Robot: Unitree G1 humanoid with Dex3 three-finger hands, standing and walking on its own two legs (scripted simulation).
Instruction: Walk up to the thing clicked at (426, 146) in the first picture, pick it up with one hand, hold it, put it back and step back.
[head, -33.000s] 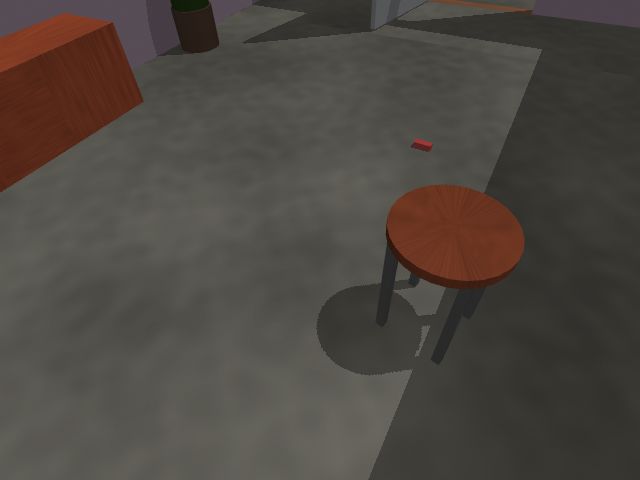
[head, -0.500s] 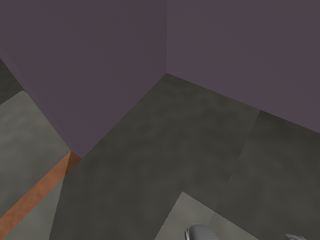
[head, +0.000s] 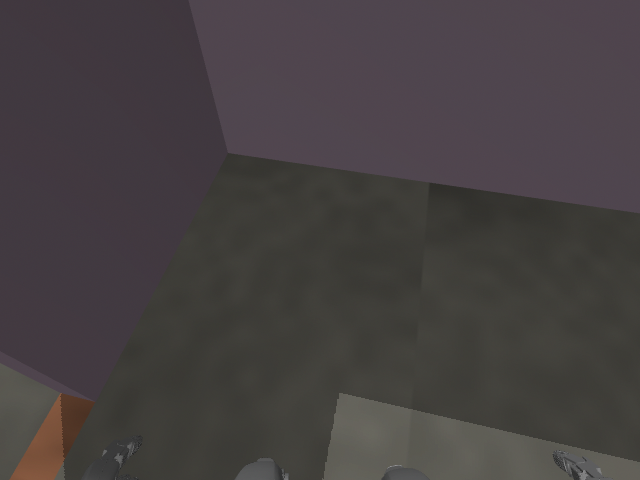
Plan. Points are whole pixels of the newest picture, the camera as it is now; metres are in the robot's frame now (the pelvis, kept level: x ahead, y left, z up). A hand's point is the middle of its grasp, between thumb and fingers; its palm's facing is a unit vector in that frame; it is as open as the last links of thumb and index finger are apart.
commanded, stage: walk up
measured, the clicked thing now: out of the picture -0.29 -1.46 -0.73
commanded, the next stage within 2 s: none
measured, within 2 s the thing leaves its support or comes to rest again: neither
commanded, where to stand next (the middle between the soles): +0.05 -0.05 m, yaw -25 degrees
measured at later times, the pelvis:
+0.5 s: pelvis -0.02 -0.03 -0.01, yaw -17 degrees
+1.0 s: pelvis +0.00 +0.03 +0.03, yaw -44 degrees
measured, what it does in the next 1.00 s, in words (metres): steps on the spot, turning right: left foot, then right foot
